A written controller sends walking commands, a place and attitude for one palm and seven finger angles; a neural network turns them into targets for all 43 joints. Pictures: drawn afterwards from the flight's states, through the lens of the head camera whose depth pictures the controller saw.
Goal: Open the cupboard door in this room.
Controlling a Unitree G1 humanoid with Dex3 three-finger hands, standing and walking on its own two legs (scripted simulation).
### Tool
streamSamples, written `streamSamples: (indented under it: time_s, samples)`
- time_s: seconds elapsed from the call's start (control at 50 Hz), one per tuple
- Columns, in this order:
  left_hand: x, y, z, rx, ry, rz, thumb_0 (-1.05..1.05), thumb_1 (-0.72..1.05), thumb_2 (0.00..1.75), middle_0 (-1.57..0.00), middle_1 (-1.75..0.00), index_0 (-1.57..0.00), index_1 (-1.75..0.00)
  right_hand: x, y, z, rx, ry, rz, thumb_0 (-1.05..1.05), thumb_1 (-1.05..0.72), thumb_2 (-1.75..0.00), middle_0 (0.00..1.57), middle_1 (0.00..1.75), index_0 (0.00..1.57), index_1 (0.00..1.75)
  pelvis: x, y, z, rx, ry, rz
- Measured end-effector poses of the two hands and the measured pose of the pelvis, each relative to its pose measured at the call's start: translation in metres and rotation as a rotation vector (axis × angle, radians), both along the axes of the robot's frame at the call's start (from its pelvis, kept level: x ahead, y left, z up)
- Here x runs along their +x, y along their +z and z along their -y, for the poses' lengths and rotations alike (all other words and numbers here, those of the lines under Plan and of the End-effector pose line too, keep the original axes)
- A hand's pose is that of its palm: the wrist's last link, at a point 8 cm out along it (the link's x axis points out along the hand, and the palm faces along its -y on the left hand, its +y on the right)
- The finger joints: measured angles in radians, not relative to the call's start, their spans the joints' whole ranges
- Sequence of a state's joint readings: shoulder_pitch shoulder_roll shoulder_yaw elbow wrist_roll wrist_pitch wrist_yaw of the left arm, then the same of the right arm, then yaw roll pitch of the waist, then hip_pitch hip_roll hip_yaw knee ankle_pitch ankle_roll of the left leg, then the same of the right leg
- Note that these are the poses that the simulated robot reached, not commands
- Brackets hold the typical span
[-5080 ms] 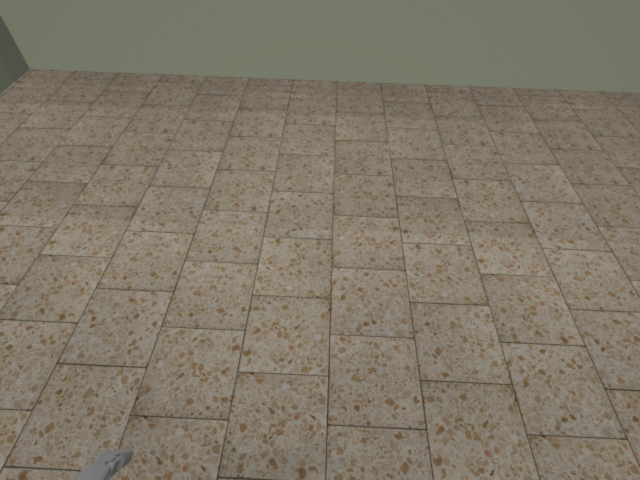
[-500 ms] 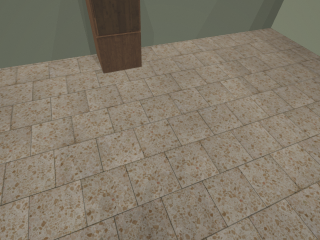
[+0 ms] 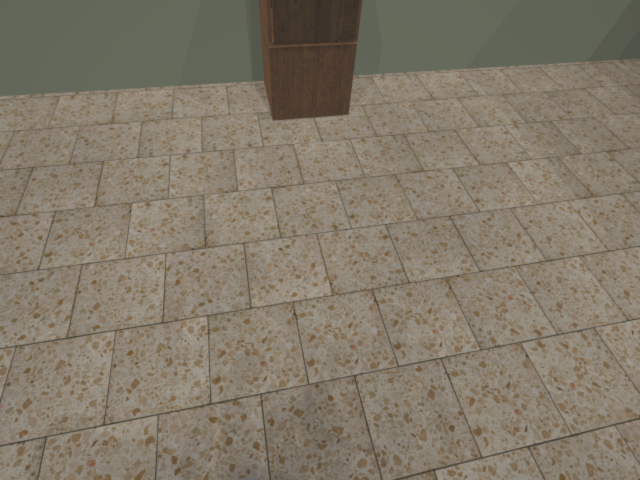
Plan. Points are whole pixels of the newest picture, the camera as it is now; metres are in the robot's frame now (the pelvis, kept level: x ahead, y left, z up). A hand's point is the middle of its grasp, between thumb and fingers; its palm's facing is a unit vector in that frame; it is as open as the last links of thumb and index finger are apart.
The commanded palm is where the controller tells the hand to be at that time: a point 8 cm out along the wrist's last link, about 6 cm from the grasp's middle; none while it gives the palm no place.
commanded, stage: turn or walk to find it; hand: left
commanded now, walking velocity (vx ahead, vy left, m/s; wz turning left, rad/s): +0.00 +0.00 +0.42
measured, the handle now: out of the picture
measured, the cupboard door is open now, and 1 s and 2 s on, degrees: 0 0 0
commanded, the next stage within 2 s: stand and wait in 0.54 s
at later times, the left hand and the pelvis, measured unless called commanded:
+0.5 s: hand out of the picture +0.03 +0.20 -0.14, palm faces +0.17 -0.94 -0.29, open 7.4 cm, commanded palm none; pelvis -0.04 -0.02 +0.00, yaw +9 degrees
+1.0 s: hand out of the picture -0.14 +0.15 -0.17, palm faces +0.34 -0.92 -0.19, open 7.3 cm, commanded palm none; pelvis -0.07 -0.02 +0.01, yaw +15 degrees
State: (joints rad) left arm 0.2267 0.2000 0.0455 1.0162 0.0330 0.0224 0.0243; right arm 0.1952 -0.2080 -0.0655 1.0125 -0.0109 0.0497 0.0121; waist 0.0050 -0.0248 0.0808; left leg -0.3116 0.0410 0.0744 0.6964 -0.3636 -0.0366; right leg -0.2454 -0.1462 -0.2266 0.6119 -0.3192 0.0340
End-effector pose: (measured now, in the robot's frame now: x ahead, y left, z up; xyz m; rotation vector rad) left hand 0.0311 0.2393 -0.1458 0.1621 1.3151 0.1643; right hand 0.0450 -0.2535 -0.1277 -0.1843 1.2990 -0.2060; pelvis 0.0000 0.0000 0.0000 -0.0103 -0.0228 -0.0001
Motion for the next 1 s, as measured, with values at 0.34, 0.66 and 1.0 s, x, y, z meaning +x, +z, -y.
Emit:
streamSamples:
  time_s: [0.34, 0.66, 1.0]
  samples:
    - [-0.010, 0.029, -0.039, 0.056, 0.074, 0.074, 0.01, 0.91, 0.90, -0.19, -0.30, -0.20, -0.30, 0.004, 0.009, -0.035, 0.036, 0.104, 0.064, 0.01, -0.91, -0.89, 0.20, 0.30, 0.21, 0.30, -0.025, 0.014, -0.015, 0.003, 0.093, -0.022]
    - [-0.071, 0.049, 0.032, 0.088, 0.194, 0.117, 0.00, 0.90, 0.89, -0.20, -0.30, -0.20, -0.30, -0.012, -0.010, 0.025, 0.079, 0.195, -0.028, 0.01, -0.91, -0.89, 0.20, 0.29, 0.20, 0.30, -0.050, 0.016, 0.037, 0.049, 0.238, -0.006]
    - [-0.192, 0.005, 0.041, -0.047, 0.344, -0.115, 0.01, 0.91, 0.89, -0.20, -0.30, -0.20, -0.30, 0.007, 0.007, -0.031, 0.023, 0.348, 0.026, 0.01, -0.91, -0.90, 0.20, 0.29, 0.20, 0.30, -0.072, 0.010, 0.016, 0.012, 0.269, -0.005]
